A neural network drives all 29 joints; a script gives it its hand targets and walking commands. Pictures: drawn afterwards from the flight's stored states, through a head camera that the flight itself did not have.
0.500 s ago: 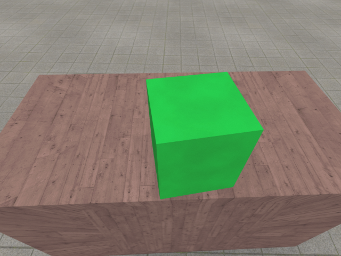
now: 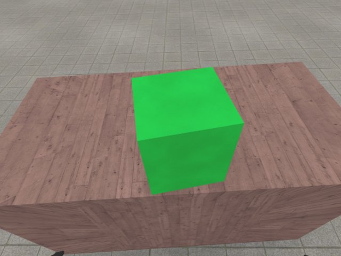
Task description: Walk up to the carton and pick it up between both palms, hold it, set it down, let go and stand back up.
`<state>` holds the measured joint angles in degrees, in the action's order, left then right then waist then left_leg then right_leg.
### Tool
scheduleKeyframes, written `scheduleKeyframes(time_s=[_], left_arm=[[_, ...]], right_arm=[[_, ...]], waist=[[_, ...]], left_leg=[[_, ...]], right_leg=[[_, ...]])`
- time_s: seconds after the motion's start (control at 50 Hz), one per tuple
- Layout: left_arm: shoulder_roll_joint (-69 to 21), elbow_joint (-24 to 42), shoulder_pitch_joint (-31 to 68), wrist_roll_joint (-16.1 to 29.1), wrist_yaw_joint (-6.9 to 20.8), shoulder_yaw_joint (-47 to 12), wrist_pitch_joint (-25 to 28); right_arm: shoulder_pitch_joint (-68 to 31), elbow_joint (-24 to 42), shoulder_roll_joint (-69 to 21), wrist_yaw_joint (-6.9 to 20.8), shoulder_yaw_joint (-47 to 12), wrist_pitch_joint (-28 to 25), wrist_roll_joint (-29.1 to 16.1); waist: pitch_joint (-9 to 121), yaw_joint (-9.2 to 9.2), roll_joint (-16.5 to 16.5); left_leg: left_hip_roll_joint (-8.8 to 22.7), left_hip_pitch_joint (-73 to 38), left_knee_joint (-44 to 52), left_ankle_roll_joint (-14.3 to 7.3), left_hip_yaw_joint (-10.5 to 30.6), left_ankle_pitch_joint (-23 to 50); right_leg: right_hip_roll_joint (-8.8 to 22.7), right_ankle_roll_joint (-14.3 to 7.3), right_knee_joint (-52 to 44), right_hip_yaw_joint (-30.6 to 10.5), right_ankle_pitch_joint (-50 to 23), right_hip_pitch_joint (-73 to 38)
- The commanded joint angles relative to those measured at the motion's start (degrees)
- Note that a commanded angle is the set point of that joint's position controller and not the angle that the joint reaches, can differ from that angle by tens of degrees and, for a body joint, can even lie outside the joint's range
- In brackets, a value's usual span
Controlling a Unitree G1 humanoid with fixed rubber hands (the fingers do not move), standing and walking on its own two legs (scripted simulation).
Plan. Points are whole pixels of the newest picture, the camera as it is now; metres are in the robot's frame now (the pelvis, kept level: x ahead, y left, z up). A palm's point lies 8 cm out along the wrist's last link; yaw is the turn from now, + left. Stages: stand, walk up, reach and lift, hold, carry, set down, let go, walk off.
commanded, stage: walk up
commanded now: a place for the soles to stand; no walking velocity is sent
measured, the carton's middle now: (181, 133) +0.42 +0.01 +0.04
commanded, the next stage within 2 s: reach and lift in 0.84 s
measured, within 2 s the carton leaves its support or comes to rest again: neither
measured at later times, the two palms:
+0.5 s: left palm out of the picture +0.10 +0.33 -0.09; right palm out of the picture +0.12 -0.31 -0.10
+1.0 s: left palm out of the picture +0.13 +0.32 -0.08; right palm out of the picture +0.13 -0.31 -0.10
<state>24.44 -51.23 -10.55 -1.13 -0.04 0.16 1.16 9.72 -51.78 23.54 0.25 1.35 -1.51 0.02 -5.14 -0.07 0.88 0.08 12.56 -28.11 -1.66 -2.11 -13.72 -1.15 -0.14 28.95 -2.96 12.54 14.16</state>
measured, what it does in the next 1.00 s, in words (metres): stands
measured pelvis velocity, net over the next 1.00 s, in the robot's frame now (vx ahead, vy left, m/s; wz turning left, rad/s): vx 0.00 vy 0.00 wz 0.00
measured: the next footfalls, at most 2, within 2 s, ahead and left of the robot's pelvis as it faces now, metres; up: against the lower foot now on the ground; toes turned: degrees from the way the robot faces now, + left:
none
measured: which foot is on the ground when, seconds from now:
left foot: down 0.00-1.00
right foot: down 0.00-1.00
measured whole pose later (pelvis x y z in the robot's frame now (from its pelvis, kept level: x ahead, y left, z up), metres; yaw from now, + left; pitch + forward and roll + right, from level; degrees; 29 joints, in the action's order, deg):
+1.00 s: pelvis +0.00 +0.00 -0.01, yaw +0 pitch -4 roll +0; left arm 24.3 -41.2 -6.3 -1.1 -1.3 0.2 -15.2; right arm 4.1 -55.6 22.5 3.6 4.7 -8.1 2.1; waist -6.9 -0.1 0.8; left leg 0.5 12.8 -32.5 -0.8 -2.1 -15.8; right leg -1.0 -0.3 32.8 -2.1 14.3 14.1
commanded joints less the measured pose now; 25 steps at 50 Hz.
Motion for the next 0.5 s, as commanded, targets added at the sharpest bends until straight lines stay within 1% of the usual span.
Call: scheduleKeyframes(time_s=[0.0, 0.02, 0.04, 0.06, 0.08, 0.1, 0.12, 0.14, 0.16, 0.18, 0.2, 0.22, 0.24, 0.26, 0.28, 0.3, 0.32, 0.34, 0.36, 0.38, 0.4, 0.42, 0.44, 0.46, 0.48], left_arm=[[8.38, -0.39, 3.79, 0.94, 0.47, 1.74, 0.69], [9.33, -0.59, 4.45, 0.68, 0.32, 2.10, 0.77], [10.11, 0.30, 6.36, 0.59, 0.21, 2.35, 0.88], [8.89, 0.10, 5.83, 0.93, 0.29, 2.05, 1.01], [9.31, -0.49, 4.45, 0.88, 0.27, 2.14, 1.07], [9.66, -0.64, 4.57, 1.11, 0.37, 1.93, 0.96], [8.27, -0.81, 3.93, 0.98, 0.20, 1.94, 1.19], [8.39, -0.64, 4.65, 1.12, 0.31, 1.73, 0.94], [8.61, -0.71, 5.18, 1.13, 0.22, 2.29, 0.86], [8.38, -0.62, 4.80, 1.01, 0.13, 2.13, 0.84], [8.92, -0.57, 4.89, 0.82, 0.03, 2.31, 0.89], [7.77, -0.76, 4.00, 0.92, 0.10, 1.64, 0.73], [8.40, -0.42, 5.35, 1.03, 0.04, 1.36, 0.69], [8.07, -0.21, 5.10, 1.09, 0.10, 1.36, 0.76], [8.26, -0.40, 5.68, 0.92, 0.22, 2.13, 0.85], [8.67, -0.44, 5.82, 0.96, 0.11, 2.13, 0.98], [9.79, -0.11, 6.70, 0.86, 0.22, 2.09, 1.07], [9.45, 0.05, 5.31, 0.86, 0.36, 2.02, 0.73], [8.24, -0.22, 4.90, 0.50, 0.43, 2.19, 0.37], [7.50, -0.27, 4.46, 0.65, 0.49, 1.92, -0.07], [9.07, -0.30, 4.72, 0.27, 0.47, 2.14, -0.12], [7.43, -0.27, 4.78, 0.52, 0.55, 2.09, -0.12], [7.70, -0.41, 5.39, 0.62, 0.79, 2.03, -0.19], [8.58, -0.12, 4.80, 0.41, 0.80, 2.29, -0.34], [8.29, -0.59, 4.54, 0.12, 0.77, 2.70, -0.40]], right_arm=[[-6.35, 0.04, 10.06, 0.14, 1.28, -0.91, 0.26], [-5.61, -0.11, 9.19, 0.28, 1.24, -0.78, 0.15], [-3.81, -1.09, 10.10, 0.09, 1.34, -0.79, 0.52], [-4.70, -1.05, 11.01, 0.08, 1.62, -0.97, 0.40], [-4.92, -0.38, 10.06, -0.03, 1.69, -0.94, 0.22], [-3.65, -0.83, 10.56, -0.16, 1.63, -1.00, 0.06], [-4.56, -0.22, 10.46, -0.21, 1.37, -1.04, -0.04], [-4.15, 0.08, 10.21, -0.24, 1.68, -0.89, 0.18], [-4.71, -0.54, 10.58, -0.22, 1.91, -0.80, -0.24], [-4.52, -0.96, 10.20, -0.24, 1.44, -0.81, -0.51], [-4.29, -1.12, 9.35, -0.34, 1.49, -0.79, -0.57], [-5.66, -0.97, 10.15, -0.35, 1.23, -0.71, -0.04], [-5.75, -0.45, 9.79, -0.26, 1.37, -0.76, -0.06], [-4.80, -0.70, 10.62, -0.07, 1.60, -0.70, 0.18], [-5.83, -0.56, 9.79, -0.02, 1.64, -0.71, 0.16], [-5.69, -0.56, 9.98, -0.04, 1.76, -0.65, -0.24], [-5.01, -0.73, 10.02, -0.12, 1.94, -0.50, -0.15], [-5.16, -1.41, 10.98, 0.03, 2.10, -0.55, 0.07], [-5.98, -0.62, 10.20, -0.22, 1.76, -0.96, 0.12], [-5.56, -1.22, 10.57, -0.41, 1.79, -1.14, 0.39], [-5.96, -0.56, 10.99, -0.46, 2.34, -1.09, 0.16], [-6.18, -0.66, 11.14, -0.38, 2.33, -1.11, 0.47], [-5.62, -1.00, 11.44, -0.38, 1.98, -1.26, 0.33], [-6.21, -0.18, 11.65, -0.57, 2.47, -1.26, 0.07], [-6.32, -0.80, 11.35, -0.56, 2.06, -1.38, 0.25]], waist=[[5.54, -0.46, -0.53], [7.74, -0.46, -2.90], [7.84, 0.18, -2.29], [8.34, -0.47, -2.80], [9.79, -0.55, -2.32], [11.00, -0.35, -1.23], [12.32, -0.38, -2.96], [12.14, 0.11, -0.88], [11.05, 0.07, -1.27], [9.76, -0.10, -3.83], [11.35, -0.03, -4.96], [12.47, -0.33, -0.93], [11.90, -0.18, -1.53], [10.95, -0.08, -0.51], [11.60, 0.27, -0.50], [10.53, 0.08, -4.32], [10.50, 1.13, -3.21], [11.46, 0.94, -2.16], [11.12, 0.95, -0.91], [10.52, 0.02, -1.24], [10.73, 0.27, -1.70], [10.68, 0.07, -0.95], [9.96, -0.22, -1.17], [9.42, -0.87, -2.20], [10.11, -0.45, -5.39]], left_leg=[[6.63, -2.40, 10.54, -1.12, 9.58, -2.83], [6.67, -2.82, 10.43, -1.02, 9.17, -2.87], [6.58, -4.78, 9.27, -0.48, 7.87, 4.64], [7.27, -5.26, 8.32, -1.16, 8.17, 7.70], [7.41, -6.59, 8.75, -1.25, 8.51, 8.52], [7.18, -7.03, 7.89, -1.23, 7.62, 10.78], [7.83, -9.28, 8.31, -1.05, 7.54, 11.89], [7.14, -7.93, 7.63, -1.34, 7.04, 12.69], [7.67, -7.34, 8.15, -0.99, 7.46, 11.70], [7.86, -5.50, 8.20, -1.23, 7.88, 11.26], [7.82, -7.01, 7.55, -1.19, 7.81, 12.64], [7.64, -8.47, 8.06, -1.18, 6.77, 10.89], [7.58, -8.16, 7.99, -1.43, 7.78, 10.70], [7.58, -8.73, 8.40, -0.81, 7.39, 10.99], [8.02, -9.78, 8.31, -1.24, 7.28, 11.51], [7.84, -6.76, 7.57, -1.55, 8.40, 9.55], [7.08, -8.51, 8.10, -0.90, 6.90, 10.37], [7.32, -9.04, 7.65, -0.99, 7.23, 9.99], [8.75, -9.55, 8.61, -1.41, 7.67, 10.78], [9.04, -7.59, 9.88, -1.81, 7.99, 8.31], [9.57, -8.28, 8.99, -1.96, 9.20, 8.25], [9.14, -7.18, 10.10, -1.55, 8.15, 5.85], [9.57, -6.41, 10.26, -1.36, 8.86, 7.30], [9.78, -4.77, 10.20, -2.06, 9.94, 4.42], [9.69, -5.25, 10.37, -1.88, 9.53, 3.21]], right_leg=[[5.62, -2.31, -7.88, -7.55, -1.85, -1.26], [6.33, -2.82, -8.06, -8.12, -2.47, -3.87], [6.58, -2.86, -7.21, -8.04, -6.77, -3.23], [6.45, -2.44, -7.25, -7.35, -11.18, -2.85], [6.52, -2.51, -7.31, -6.17, -10.03, -4.20], [6.47, -2.35, -6.92, -7.60, -11.79, -5.07], [6.64, -2.43, -6.68, -6.93, -13.71, -5.29], [6.38, -2.50, -6.66, -6.64, -14.24, -5.82], [6.41, -2.53, -6.23, -6.84, -13.69, -4.95], [6.58, -2.17, -6.67, -6.65, -14.18, -5.65], [7.23, -2.60, -7.19, -7.25, -15.06, -6.73], [7.05, -2.76, -7.59, -7.20, -12.68, -5.26], [6.74, -2.72, -6.54, -6.81, -11.95, -4.49], [6.30, -2.53, -6.97, -6.92, -12.59, -2.89], [6.23, -2.35, -7.55, -6.19, -11.77, -2.95], [6.60, -2.11, -8.72, -6.66, -11.75, -4.60], [7.02, -2.31, -7.72, -6.69, -12.60, -3.61], [6.55, -2.18, -8.41, -6.73, -12.36, -3.96], [6.03, -2.48, -7.59, -6.21, -11.68, -2.79], [5.54, -2.37, -7.55, -6.80, -9.75, -3.11], [5.39, -2.41, -7.00, -5.83, -8.78, -2.91], [5.54, -3.02, -7.73, -6.59, -6.65, -3.23], [5.33, -2.73, -6.94, -5.63, -7.66, -3.59], [4.80, -2.56, -5.80, -5.74, -6.35, -3.48], [5.43, -3.03, -7.35, -5.80, -7.16, -4.94]])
